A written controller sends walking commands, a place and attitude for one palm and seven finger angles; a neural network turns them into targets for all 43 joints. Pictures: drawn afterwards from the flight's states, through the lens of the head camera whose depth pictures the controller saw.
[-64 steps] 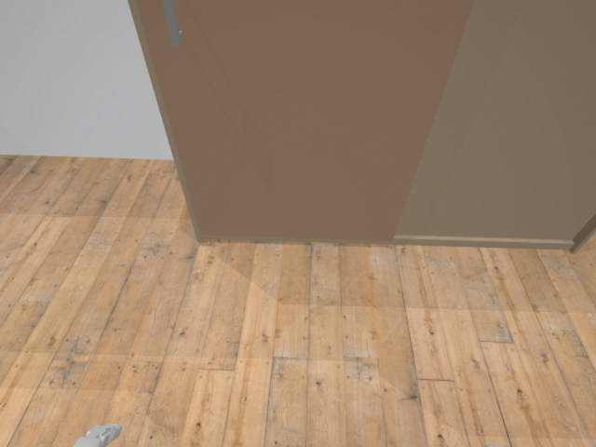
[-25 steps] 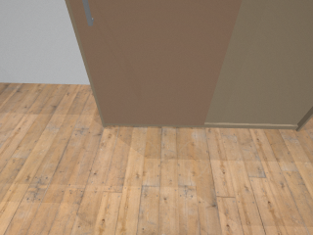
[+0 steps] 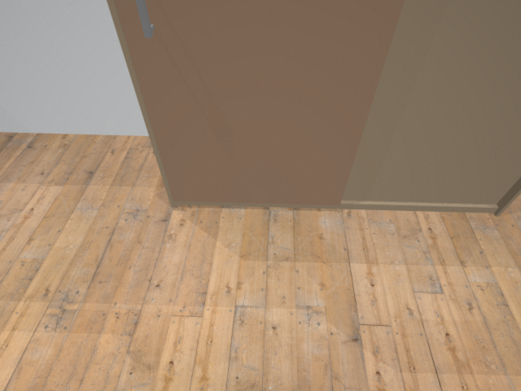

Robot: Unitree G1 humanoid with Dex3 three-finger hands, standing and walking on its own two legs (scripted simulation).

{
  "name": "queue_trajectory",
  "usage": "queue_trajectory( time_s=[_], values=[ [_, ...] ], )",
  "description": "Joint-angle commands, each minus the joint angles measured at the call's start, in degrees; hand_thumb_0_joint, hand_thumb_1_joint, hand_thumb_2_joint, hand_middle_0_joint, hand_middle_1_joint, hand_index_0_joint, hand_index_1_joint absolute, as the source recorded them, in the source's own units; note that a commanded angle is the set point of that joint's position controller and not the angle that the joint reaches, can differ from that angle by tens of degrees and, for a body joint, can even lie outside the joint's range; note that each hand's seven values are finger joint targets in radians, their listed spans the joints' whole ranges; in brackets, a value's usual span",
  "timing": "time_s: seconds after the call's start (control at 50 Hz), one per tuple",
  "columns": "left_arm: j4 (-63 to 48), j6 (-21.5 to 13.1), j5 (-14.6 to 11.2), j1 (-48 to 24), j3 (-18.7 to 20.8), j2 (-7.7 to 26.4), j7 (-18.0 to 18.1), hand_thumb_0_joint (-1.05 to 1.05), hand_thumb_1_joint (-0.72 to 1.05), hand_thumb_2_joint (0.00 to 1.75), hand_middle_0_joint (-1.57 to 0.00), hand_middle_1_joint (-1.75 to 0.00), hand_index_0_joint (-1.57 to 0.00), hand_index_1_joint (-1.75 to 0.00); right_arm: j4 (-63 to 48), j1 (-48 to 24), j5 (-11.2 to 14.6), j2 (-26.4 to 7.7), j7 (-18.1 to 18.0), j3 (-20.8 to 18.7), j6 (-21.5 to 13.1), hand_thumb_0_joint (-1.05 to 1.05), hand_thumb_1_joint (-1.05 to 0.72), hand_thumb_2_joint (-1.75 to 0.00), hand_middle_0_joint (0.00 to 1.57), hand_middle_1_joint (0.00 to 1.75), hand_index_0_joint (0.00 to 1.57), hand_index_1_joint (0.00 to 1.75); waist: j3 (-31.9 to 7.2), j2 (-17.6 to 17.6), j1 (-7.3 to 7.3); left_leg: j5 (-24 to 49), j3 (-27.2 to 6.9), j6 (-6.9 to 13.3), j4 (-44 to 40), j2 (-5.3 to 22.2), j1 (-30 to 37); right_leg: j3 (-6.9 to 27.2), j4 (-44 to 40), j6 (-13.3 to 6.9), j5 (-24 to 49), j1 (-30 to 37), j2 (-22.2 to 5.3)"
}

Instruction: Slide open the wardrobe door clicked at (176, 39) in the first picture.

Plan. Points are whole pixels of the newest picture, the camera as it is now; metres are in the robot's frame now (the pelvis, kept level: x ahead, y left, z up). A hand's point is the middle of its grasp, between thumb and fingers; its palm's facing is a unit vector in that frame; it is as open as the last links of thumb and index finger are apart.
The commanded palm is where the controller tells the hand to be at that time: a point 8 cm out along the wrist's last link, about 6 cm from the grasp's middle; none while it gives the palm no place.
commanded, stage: look at it before walking up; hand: left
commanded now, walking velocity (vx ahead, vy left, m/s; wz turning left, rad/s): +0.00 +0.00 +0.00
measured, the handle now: (143, 2) +1.03 +0.39 +0.17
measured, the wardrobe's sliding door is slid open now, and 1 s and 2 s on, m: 0.00 0.00 0.00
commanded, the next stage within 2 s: walk to a spot facing it in 0.16 s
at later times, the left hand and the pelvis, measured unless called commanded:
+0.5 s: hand out of the picture +0.07 +0.24 -0.17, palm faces +0.05 -0.95 -0.30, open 7.4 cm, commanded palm none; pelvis -0.01 +0.00 -0.01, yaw +5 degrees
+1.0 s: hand out of the picture -0.01 +0.29 -0.17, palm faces +0.34 -0.92 -0.20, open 7.4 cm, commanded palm none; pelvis +0.00 +0.07 +0.00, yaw +21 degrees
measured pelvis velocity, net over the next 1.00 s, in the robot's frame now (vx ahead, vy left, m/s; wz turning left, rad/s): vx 0.00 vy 0.07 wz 0.36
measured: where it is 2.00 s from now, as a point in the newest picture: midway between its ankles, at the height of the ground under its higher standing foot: (232, 389)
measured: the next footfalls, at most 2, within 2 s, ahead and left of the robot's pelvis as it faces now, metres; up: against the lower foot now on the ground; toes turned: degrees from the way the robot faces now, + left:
right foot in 1.36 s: +0.27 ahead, +0.01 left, +0.00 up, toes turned +31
left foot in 1.90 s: +0.27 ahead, +0.25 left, +0.00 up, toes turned +59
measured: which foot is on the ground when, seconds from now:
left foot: down 0.00-1.00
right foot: down 0.00-0.64, up 0.66-1.00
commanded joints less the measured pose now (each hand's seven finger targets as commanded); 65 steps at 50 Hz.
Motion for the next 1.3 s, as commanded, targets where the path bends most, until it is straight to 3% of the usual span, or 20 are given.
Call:
queue_trajectory(
  time_s=[0.0, 0.26, 0.36, 0.42, 0.46, 0.5, 0.54, 0.58, 0.6, 0.62, 0.64, 0.66, 0.68, 0.7, 0.72, 0.76, 0.82, 1.12, 1.22, 1.28],
  values=[
    [-3.92, -1.57, -0.13, -2.30, 2.33, 12.12, 1.07, 0.00, 0.90, 0.90, -0.20, -0.30, -0.20, -0.30, -3.67, -2.52, 0.21, -11.84, -0.82, -2.58, -1.29, 0.00, -0.90, -0.90, 0.20, 0.30, 0.20, 0.30, -4.45, -0.03, 0.20, 6.24, -6.04, 1.44, -3.96, 6.99, 1.12, 5.45, -3.48, -2.10, 5.10, 1.10, -6.10],
    [-3.83, -1.63, -0.17, -2.50, 2.54, 12.38, 1.11, 0.00, 0.90, 0.90, -0.20, -0.30, -0.20, -0.30, -3.76, -2.85, 0.17, -11.93, -0.88, -2.52, -1.23, 0.00, -0.90, -0.90, 0.20, 0.30, 0.20, 0.30, -4.11, -0.26, 0.26, 8.71, -6.14, 1.25, -3.83, 6.84, 1.14, 4.73, -3.56, -2.00, 7.61, 2.46, -6.53],
    [-4.39, 0.64, -0.23, 1.98, 2.12, 6.51, 1.99, 0.00, 0.90, 0.90, -0.20, -0.30, -0.20, -0.30, -4.84, 0.26, 0.03, -4.83, -0.43, -1.49, 0.86, 0.00, -0.90, -0.90, 0.20, 0.30, 0.20, 0.30, -3.18, -0.73, 0.92, 10.51, -6.27, 0.54, 1.67, 5.70, -5.65, 2.61, 0.90, -0.52, 7.34, 2.58, -8.30],
    [-6.22, 1.15, 0.04, 3.77, 3.35, 8.71, 2.22, 0.00, 0.90, 0.90, -0.20, -0.30, -0.20, -0.30, -6.96, 0.98, -0.01, -4.37, -0.28, -2.38, 1.91, 0.00, -0.90, -0.90, 0.20, 0.30, 0.20, 0.30, -3.78, -6.39, 1.54, 5.98, -3.81, -0.10, 10.89, 2.72, -10.35, 5.48, -0.33, -3.68, 6.95, 2.67, -13.99],
    [-7.97, 1.10, 0.45, 4.30, 4.14, 9.90, 2.45, 0.00, 0.90, 0.90, -0.20, -0.30, -0.20, -0.30, -8.61, 1.04, -0.08, -3.70, -0.38, -3.17, 2.71, 0.00, -0.90, -0.90, 0.20, 0.30, 0.20, 0.30, -2.46, -12.51, 2.02, -14.20, -0.57, -1.01, 24.09, 0.49, -13.96, 9.38, -3.22, -9.45, 10.80, 1.01, -20.95],
    [-9.66, 0.85, 1.00, 2.49, 4.53, 9.07, 2.95, 0.00, 0.90, 0.90, -0.20, -0.30, -0.20, -0.30, -9.32, 2.28, 0.14, -3.52, -0.22, -3.93, 2.89, 0.00, -0.90, -0.90, 0.20, 0.30, 0.20, 0.30, -2.32, -11.88, 1.09, -19.25, -0.74, -1.22, 33.31, 2.27, -15.09, 6.97, -2.36, -11.94, 17.32, -0.19, -22.64],
    [-11.30, 0.64, 1.14, 0.11, 4.75, 8.83, 2.74, 0.00, 0.90, 0.90, -0.20, -0.30, -0.20, -0.30, -9.50, 4.37, 0.57, -1.39, 0.34, -3.93, 2.62, 0.00, -0.90, -0.90, 0.20, 0.30, 0.20, 0.30, -2.35, -9.84, -0.78, -17.30, 0.81, -1.89, 25.98, 3.67, -12.44, 1.29, 2.29, -9.88, 21.86, -0.50, -20.66],
    [-11.89, 0.95, 0.60, 0.22, 5.06, 8.22, 2.49, 0.00, 0.90, 0.90, -0.20, -0.30, -0.20, -0.30, -9.06, 8.70, 0.34, -0.64, 0.58, -4.01, 2.17, 0.00, -0.90, -0.90, 0.20, 0.30, 0.20, 0.30, -4.47, -7.20, -2.40, -5.11, 3.70, -1.98, 12.94, 2.66, -4.68, -3.28, 9.48, -5.50, 17.13, -3.46, -18.41],
    [-12.43, 1.39, 0.25, 0.66, 4.78, 6.25, 2.32, 0.00, 0.90, 0.90, -0.20, -0.30, -0.20, -0.30, -8.57, 11.91, 0.11, -2.13, 0.68, -4.31, 1.70, 0.00, -0.90, -0.90, 0.20, 0.30, 0.20, 0.30, -5.37, 0.41, -3.91, 3.09, -0.59, -1.11, 4.74, 3.86, 1.73, -6.35, 18.79, -2.00, 8.47, -8.79, -14.89],
    [-14.14, 2.07, -0.30, 1.69, 4.15, 1.30, 1.95, 0.00, 0.90, 0.90, -0.20, -0.30, -0.20, -0.30, -8.99, 13.39, -0.32, -7.47, 0.33, -5.74, 1.26, 0.00, -0.90, -0.90, 0.20, 0.30, 0.20, 0.30, -2.87, 19.76, -3.83, 15.66, -21.80, 4.22, -3.65, 16.63, 2.69, -8.57, 32.00, 3.38, -21.19, -22.12, -5.35],
    [-14.99, 2.56, 0.18, 0.07, 3.83, 0.93, 2.10, 0.00, 0.90, 0.90, -0.20, -0.30, -0.20, -0.30, -8.62, 15.44, -0.47, -10.04, -0.22, -6.18, 1.36, 0.00, -0.90, -0.90, 0.20, 0.30, 0.20, 0.30, -3.71, 18.35, -4.30, 15.63, -29.93, 8.94, -6.55, 22.22, 0.43, -1.88, 40.50, 3.14, -27.09, -23.65, -2.94],
    [-14.78, 2.51, 0.16, 1.57, 4.42, 1.62, 1.52, 0.00, 0.90, 0.90, -0.20, -0.30, -0.20, -0.30, -9.45, 13.36, -0.62, -9.90, -0.25, -6.07, 1.61, 0.00, -0.90, -0.90, 0.20, 0.30, 0.20, 0.30, -4.83, 11.79, -2.83, -0.22, -26.81, 11.37, -7.10, 22.12, -0.73, 0.39, 43.27, 2.00, -22.68, -22.92, -5.18],
    [-13.86, 2.46, 0.55, -0.53, 4.75, 0.98, 1.37, 0.00, 0.90, 0.90, -0.20, -0.30, -0.20, -0.30, -9.77, 12.50, -0.72, -7.22, -0.60, -5.76, 1.26, 0.00, -0.90, -0.90, 0.20, 0.30, 0.20, 0.30, -4.35, 11.26, -3.11, -13.42, -27.60, 8.74, -9.35, 17.59, -1.91, 1.20, 44.67, 2.08, -18.11, -25.17, -4.72],
    [-13.15, 2.13, 0.83, -0.24, 5.06, 1.67, 0.86, 0.00, 0.90, 0.90, -0.20, -0.30, -0.20, -0.30, -10.54, 10.26, -0.71, -5.69, -0.83, -5.31, 1.01, 0.00, -0.90, -0.90, 0.20, 0.30, 0.20, 0.30, -3.42, 8.85, -1.83, -20.03, -26.75, 6.85, -9.66, 15.65, -2.31, 1.76, 45.53, 2.23, -13.89, -26.54, -5.05],
    [-12.48, 1.74, 0.93, -0.07, 5.26, 1.44, 0.46, 0.00, 0.90, 0.90, -0.20, -0.30, -0.20, -0.30, -10.78, 10.13, -0.72, -4.51, -1.04, -4.95, 0.54, 0.00, -0.90, -0.90, 0.20, 0.30, 0.20, 0.30, -1.51, 6.58, -1.98, -21.79, -25.77, 5.70, -10.63, 14.23, -3.71, 1.69, 45.86, 2.41, -10.49, -26.45, -5.08],
    [-11.28, 1.10, 0.91, 2.59, 5.28, 0.53, -0.05, 0.00, 0.90, 0.90, -0.20, -0.30, -0.20, -0.30, -10.33, 11.35, -0.41, -3.57, -1.25, -4.96, -0.45, 0.00, -0.90, -0.90, 0.20, 0.30, 0.20, 0.30, -2.60, 4.45, -1.37, -19.06, -23.08, 5.52, -10.74, 11.95, -0.47, 1.39, 45.00, 2.95, -6.40, -27.53, -4.71],
    [-11.09, 0.50, 0.97, 2.95, 5.37, -0.10, -0.35, 0.00, 0.90, 0.90, -0.20, -0.30, -0.20, -0.30, -9.42, 14.18, -0.11, -2.50, -1.30, -5.31, -1.26, 0.00, -0.90, -0.90, 0.20, 0.30, 0.20, 0.30, -2.84, 5.12, -1.82, -17.66, -22.55, 6.86, -10.91, 10.59, 2.24, 1.07, 42.86, 3.57, -4.40, -28.89, -4.25],
    [-14.98, -1.29, 0.92, -4.46, 5.27, -1.27, -0.82, 0.00, 0.90, 0.90, -0.20, -0.30, -0.20, -0.30, -7.69, 20.01, -0.45, -1.12, -1.32, -5.76, -2.41, 0.00, -0.90, -0.90, 0.20, 0.30, 0.20, 0.30, 1.25, 5.55, -3.63, -15.11, -30.52, 13.05, -11.81, 9.80, 3.65, 1.42, 29.39, 4.18, -3.17, -32.18, -3.69],
    [-16.49, -2.13, 0.65, -6.39, 5.00, -2.22, -0.79, 0.00, 0.90, 0.90, -0.20, -0.30, -0.20, -0.30, -7.74, 19.19, -0.80, -1.51, -1.39, -5.82, -2.25, 0.00, -0.90, -0.90, 0.20, 0.30, 0.20, 0.30, 0.99, 6.46, -3.50, -6.07, -29.66, 13.23, -8.07, 9.09, 2.42, 0.39, 19.20, 3.74, -5.65, -24.63, -2.17],
    [-15.10, -2.66, 0.42, -0.52, 5.21, -2.36, -0.59, 0.00, 0.90, 0.90, -0.20, -0.30, -0.20, -0.30, -8.19, 15.84, -0.70, -1.74, -1.43, -5.73, -1.94, 0.00, -0.90, -0.90, 0.20, 0.30, 0.20, 0.30, -0.57, 6.16, -0.04, 2.05, -26.26, 11.05, -1.83, 6.97, -6.35, -1.24, 10.68, 3.17, -3.22, -7.55, 0.55]
  ],
)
